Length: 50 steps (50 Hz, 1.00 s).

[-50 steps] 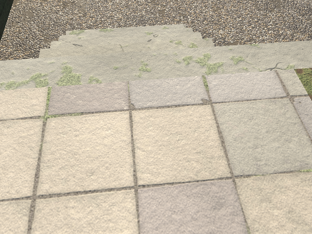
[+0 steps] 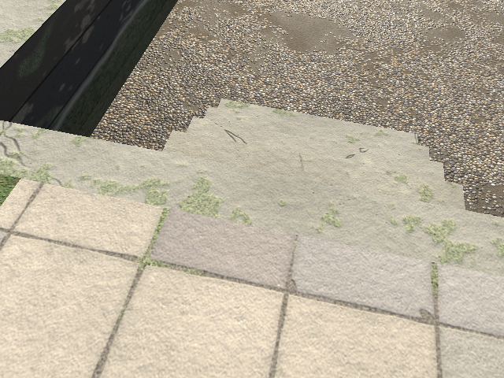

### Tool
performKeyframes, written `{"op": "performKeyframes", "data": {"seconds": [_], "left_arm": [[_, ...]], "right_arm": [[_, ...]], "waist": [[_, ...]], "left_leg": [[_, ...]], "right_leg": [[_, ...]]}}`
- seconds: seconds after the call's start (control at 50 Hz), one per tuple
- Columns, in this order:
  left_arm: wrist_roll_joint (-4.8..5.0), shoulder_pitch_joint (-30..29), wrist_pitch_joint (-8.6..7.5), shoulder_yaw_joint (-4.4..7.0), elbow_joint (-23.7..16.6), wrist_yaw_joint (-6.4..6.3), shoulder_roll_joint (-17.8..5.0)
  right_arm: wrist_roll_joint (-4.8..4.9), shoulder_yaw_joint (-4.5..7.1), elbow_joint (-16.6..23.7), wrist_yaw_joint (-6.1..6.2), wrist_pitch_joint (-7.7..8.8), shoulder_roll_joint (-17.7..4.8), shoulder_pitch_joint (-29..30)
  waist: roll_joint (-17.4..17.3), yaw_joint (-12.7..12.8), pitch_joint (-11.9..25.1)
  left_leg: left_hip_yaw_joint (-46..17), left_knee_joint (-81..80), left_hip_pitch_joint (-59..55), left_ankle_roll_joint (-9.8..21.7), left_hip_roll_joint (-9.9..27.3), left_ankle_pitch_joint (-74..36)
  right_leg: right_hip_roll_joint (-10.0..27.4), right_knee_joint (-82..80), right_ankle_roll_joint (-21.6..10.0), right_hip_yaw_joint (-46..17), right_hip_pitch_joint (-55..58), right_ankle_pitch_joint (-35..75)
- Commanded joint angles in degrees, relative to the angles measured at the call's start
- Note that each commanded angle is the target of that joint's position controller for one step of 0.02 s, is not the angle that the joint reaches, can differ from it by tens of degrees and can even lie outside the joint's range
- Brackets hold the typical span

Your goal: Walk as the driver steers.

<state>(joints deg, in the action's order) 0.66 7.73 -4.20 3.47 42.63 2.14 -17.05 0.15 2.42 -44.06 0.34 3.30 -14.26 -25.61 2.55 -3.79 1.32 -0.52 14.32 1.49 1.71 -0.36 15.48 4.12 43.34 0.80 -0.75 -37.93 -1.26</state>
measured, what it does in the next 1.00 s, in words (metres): walks ahead: right foot, then left foot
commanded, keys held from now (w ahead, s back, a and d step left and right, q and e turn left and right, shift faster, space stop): w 0.82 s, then w+e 0.18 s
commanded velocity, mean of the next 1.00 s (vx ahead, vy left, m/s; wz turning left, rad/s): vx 0.49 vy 0.00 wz -0.02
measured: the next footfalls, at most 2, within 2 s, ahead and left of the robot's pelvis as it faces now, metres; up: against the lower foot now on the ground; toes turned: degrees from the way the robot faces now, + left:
right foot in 0.18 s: +0.27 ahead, -0.15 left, +0.00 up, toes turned -2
left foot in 0.70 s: +0.56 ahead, +0.09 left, +0.00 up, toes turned +1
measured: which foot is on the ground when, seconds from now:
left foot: down 0.00-0.20, up 0.22-0.68, down 0.70-1.00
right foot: up 0.00-0.16, down 0.18-0.70, up 0.72-1.00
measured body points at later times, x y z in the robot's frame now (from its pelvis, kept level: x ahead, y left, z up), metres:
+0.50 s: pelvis +0.27 -0.06 +0.00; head +0.29 -0.06 +0.45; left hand +0.31 +0.22 -0.13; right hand +0.44 -0.32 -0.10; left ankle +0.42 +0.12 -0.68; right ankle +0.23 -0.15 -0.75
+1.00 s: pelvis +0.55 +0.01 +0.00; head +0.56 +0.02 +0.45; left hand +0.69 +0.25 -0.12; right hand +0.57 -0.25 -0.12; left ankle +0.52 +0.09 -0.75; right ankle +0.66 -0.17 -0.66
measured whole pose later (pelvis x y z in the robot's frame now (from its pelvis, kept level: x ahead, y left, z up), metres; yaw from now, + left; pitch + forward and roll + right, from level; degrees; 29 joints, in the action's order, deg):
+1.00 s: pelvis +0.55 +0.01 +0.00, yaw -4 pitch +1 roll +1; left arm -3.9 11.2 -4.8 1.4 48.0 4.1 -16.1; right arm -5.4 1.6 -46.2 -1.4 6.7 -12.8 -21.3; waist 2.4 -2.7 -0.1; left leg 5.9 14.7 6.0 3.8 -2.2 10.4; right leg 3.8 56.1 -1.6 -5.2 -41.9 -1.2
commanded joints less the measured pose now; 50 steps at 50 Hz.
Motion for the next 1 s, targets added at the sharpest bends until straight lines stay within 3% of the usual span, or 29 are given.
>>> {"op": "performKeyframes", "data": {"seconds": [0.02, 0.12, 0.16, 0.18, 0.2, 0.22, 0.24, 0.26, 0.28, 0.3, 0.32, 0.38, 0.44, 0.5, 0.58, 0.66, 0.68, 0.7, 0.72, 0.74, 0.76, 0.78, 0.8, 0.82, 0.88, 0.9, 0.92, 0.96, 1.0], "left_arm": [[0.45, -10.96, -1.12, -0.67, -6.42, 0.86, -0.77], [0.63, -11.66, -1.65, -0.24, -7.65, 1.85, -3.31], [-0.01, -2.19, -1.61, 1.38, -5.1, 1.15, -6.29], [-0.11, 7.55, -1.43, 2.56, -2.59, 0.48, -9.05], [-1.61, 15.69, -1.09, 3.77, -1.5, -0.1, -14.59], [-0.42, 17.99, -0.9, 3.16, -0.21, 0.27, -12.75], [0.11, 14.19, -0.68, 1.99, -0.36, -0.02, -9.33], [0.09, 10.78, -0.44, 1.48, -0.79, -0.39, -7.66], [-0.41, 7.28, -0.43, 1.11, -0.94, -0.4, -6.59], [-1.09, 4.9, -0.77, 0.63, -1.34, -0.27, -4.85], [-1.45, 3.52, -0.97, 0.51, -1.38, -0.2, -4.27], [-0.77, 3.42, -2.08, 0.88, -0.01, -0.27, -5.06], [-0.53, 5.38, -2.03, 1.19, 1.37, -0.94, -6.32], [-0.03, 7.88, -1.49, 1.37, 2.43, -1.42, -7.59], [0.69, 12.48, -0.47, 1.71, 4.79, -1.57, -9.08], [0.81, 12.38, 0.88, 2.2, 5.91, -1.98, -10.28], [0.8, 11.21, 1.22, 2.11, 5.84, -2.06, -10.23], [0.3, 11.41, 1.4, 1.33, 5.6, -2.19, -8.18], [-1.6, 14.32, 0.91, -0.31, 4.14, -2.19, -3.92], [-0.41, 19.4, -0.36, -1.56, 4.16, -1.7, 0.31], [1.19, 14.1, -1.19, -0.08, 4.23, -1.34, -6.33], [1.97, 8.55, -1.66, 0.42, 2.35, -1.17, -8.02], [1.29, 6.23, -1.67, 0.3, 2.08, -1.4, -7.26], [0.44, 5.95, -1.41, 0.48, 1.99, -1.47, -6.55], [0.89, 9.29, 0.55, 0.23, 3.71, -1.57, -3.65], [-7.95, 11.55, -0.67, -2.74, 4.46, 1.07, 1.53], [-7.5, 9.62, -1.01, -2.21, 4.48, 1.92, 1.0], [-4.84, 4.89, -1.36, -1.61, 3.27, 2.58, -1.75], [-4.86, 2.51, -1.16, -2.04, 2.6, 2.59, -1.42]], "right_arm": [[0.44, 2.68, 2.03, 0.34, 0.71, -10.19, -0.74], [1.22, 3.4, 0.02, 0.43, 0.11, -12.0, -1.14], [1.13, 3.43, -0.05, 0.71, -0.44, -12.51, 0.19], [0.58, 2.82, 0.36, 0.97, -0.52, -11.25, 0.07], [0.13, 1.14, 2.36, 0.74, 0.22, -5.77, -4.86], [0.47, 0.32, 1.4, 0.59, 1.48, -4.06, -6.2], [2.21, 1.92, 2.39, 0.09, 2.29, -9.59, -0.55], [2.67, 1.85, 3.77, -0.12, 2.76, -10.17, 4.61], [1.76, 1.79, 4.21, 0.09, 2.89, -9.46, 7.1], [0.91, 2.18, 3.89, 0.3, 2.41, -9.21, 7.14], [0.83, 2.09, 3.22, 0.22, 1.73, -8.1, 5.44], [0.39, 1.69, 3.12, 0.48, 0.29, -5.91, 5.6], [-0.21, 1.35, 4.91, 0.39, 0.64, -5.44, 12.0], [0.15, 0.63, 6.23, -0.45, 1.47, -4.01, 18.54], [0.9, 0.53, 8.48, -1.75, 1.97, -4.61, 24.9], [0.76, 1.37, 8.94, -2.54, 2.27, -7.02, 22.99], [0.56, 2.23, 7.51, -2.36, 2.31, -8.41, 17.63], [0.37, 3.7, 4.86, -1.83, 2.23, -11.31, 8.45], [-0.29, 4.92, 3.78, -1.3, 1.88, -16.61, -0.65], [-0.1, 4.98, 2.66, -1.82, 1.7, -17.72, -2.28], [0.35, 3.56, 3.25, -1.88, 1.79, -12.18, -0.95], [0.37, 2.84, 3.94, -1.73, 1.83, -10.51, 3.81], [-0.02, 2.42, 4.46, -1.78, 1.8, -9.56, 7.5], [-0.38, 2.15, 4.63, -1.86, 1.94, -8.44, 9.98], [-0.54, 2.04, 3.72, -1.69, 2.96, -7.23, 11.6], [-5.68, 0.28, 3.08, -0.79, 4.67, -1.83, 7.97], [-6.16, 0.46, 2.11, -0.8, 4.93, -2.57, 6.37], [-6.24, 0.65, 1.95, -1.56, 4.74, -5.15, 6.62], [-6.39, 0.05, 0.48, -2.2, 4.36, -5.1, 4.75]], "waist": [[-9.08, -1.53, -6.2], [-9.87, 0.36, -6.72], [-10.01, 5.96, 0.16], [-8.85, 10.2, 7.2], [3.66, 10.23, 18.06], [14.15, 10.15, 25.2], [9.52, 10.42, 15.78], [5.47, 9.46, 8.48], [1.18, 7.43, 3.62], [1.56, 5.35, 1.6], [2.63, 3.69, 1.02], [2.06, 2.04, -1.29], [0.47, 3.48, -3.45], [-0.11, 6.01, -4.53], [-0.11, 8.43, -5.67], [1.52, 5.73, -3.65], [1.4, 2.41, -0.34], [0.1, -1.44, 6.19], [-9.63, -2.88, 15.83], [-22.09, -0.34, 21.13], [-14.11, -2.4, 16.13], [-10.65, -1.67, 8.29], [-6.1, -0.05, 4.18], [-5.97, 1.75, 1.7], [-7.45, 4.46, 0.61], [-8.19, 3.98, -1.71], [-6.66, 3.17, -3.28], [-6.03, 2.41, -3.09], [-6.05, 2.2, -2.75]], "left_leg": [[-6.1, -5.97, 2.88, 8.63, 11.53, -11.42], [-7.22, -1.72, -3.11, 7.38, 15.51, -20.2], [-4.01, 10.39, -3.29, 5.38, 12.97, -41.31], [-1.92, 22.6, 3.78, 3.49, 10.47, -40.76], [0.99, 46.03, 25.9, -0.64, 3.53, -19.98], [-5.65, 58.62, 35.26, -1.74, -2.84, 16.16], [-7.82, 63.44, 41.89, -1.17, 1.0, 14.77], [-5.37, 62.39, 43.0, -0.38, 3.9, 10.47], [-4.06, 58.38, 41.21, -0.21, 6.09, 5.96], [-4.31, 55.04, 37.85, -0.14, 7.9, 3.0], [-4.47, 53.89, 34.68, -0.33, 8.56, 1.36], [-3.57, 48.88, 34.02, -1.8, 9.25, -1.72], [-3.07, 38.51, 37.09, -2.79, 9.49, -11.43], [-0.98, 26.23, 34.18, -2.61, 7.42, -19.9], [-0.79, 18.74, 34.25, -1.71, 5.84, -20.25], [0.31, 14.98, 29.1, 1.26, 3.6, -11.82], [2.17, 13.23, 21.25, 2.6, 1.74, -11.44], [1.83, 13.96, 7.5, 4.51, 2.25, -12.48], [-13.67, 16.61, -11.99, 9.69, 15.31, -14.56], [-39.18, 6.6, -24.06, 16.72, 23.18, 0.64], [-38.35, 3.28, -20.86, 14.23, 21.57, 8.67], [-30.52, 2.29, -13.2, 12.19, 19.87, 6.09], [-24.79, 1.06, -5.59, 11.54, 17.8, -0.3], [-20.79, -0.57, 0.15, 11.36, 15.97, -5.12], [-12.39, -5.2, 6.5, 11.19, 14.0, -10.32], [-11.53, -6.66, 7.14, 12.5, 14.3, -5.41], [-10.27, -7.61, 5.81, 12.75, 15.03, -5.51], [-5.71, -8.27, 3.88, 12.92, 15.21, -8.23], [-1.42, -8.38, 2.46, 13.23, 15.71, -13.33]], "right_leg": [[-1.69, -7.69, 0.15, 2.0, -0.16, 4.53], [-2.55, -13.46, -3.61, 1.81, 4.07, -1.84], [-5.9, -15.11, -6.39, 4.76, 18.56, -3.28], [-3.27, -13.14, -8.67, 2.26, 34.32, -1.41], [12.32, -12.98, -16.54, -20.98, 58.91, -7.49], [18.66, -23.76, -20.77, -42.35, 63.93, -17.3], [16.75, -25.93, -17.88, -36.98, 57.53, -22.45], [14.58, -26.51, -15.91, -28.63, 49.05, -20.11], [12.25, -28.28, -14.91, -23.18, 40.18, -15.31], [10.1, -29.91, -14.31, -19.23, 34.19, -10.47], [9.02, -31.72, -14.57, -17.06, 30.26, -8.44], [8.38, -35.68, -16.07, -11.88, 25.04, -3.38], [7.22, -36.91, -15.31, -7.71, 26.03, 0.41], [5.57, -36.81, -13.35, -3.78, 26.8, 1.5], [8.44, -34.61, -12.77, -4.61, 33.49, 0.06], [10.62, -27.76, -10.62, -5.28, 40.07, 10.6], [8.72, -20.93, -9.42, -3.39, 39.72, 19.69], [5.37, -9.26, -7.58, -0.79, 35.28, 21.44], [0.45, 11.31, -4.78, 2.12, 20.57, 2.62], [-8.34, 25.81, -2.51, -1.93, 1.89, -31.73], [-4.74, 30.92, -3.33, -6.55, -4.52, -31.35], [-1.92, 30.25, -4.05, -4.73, -6.92, -25.69], [0.55, 27.91, -3.8, -3.46, -4.97, -20.9], [2.32, 24.38, -3.37, -3.56, -2.46, -17.45], [3.85, 21.03, -2.05, -3.71, 2.5, -13.08], [1.69, 21.99, -2.89, -4.88, -1.38, -8.68], [1.2, 19.01, -3.05, -6.33, -5.33, -5.42], [0.57, 13.89, -2.62, -6.31, -9.17, 1.93], [0.96, 9.18, -1.75, -5.6, -10.07, 7.8]]}}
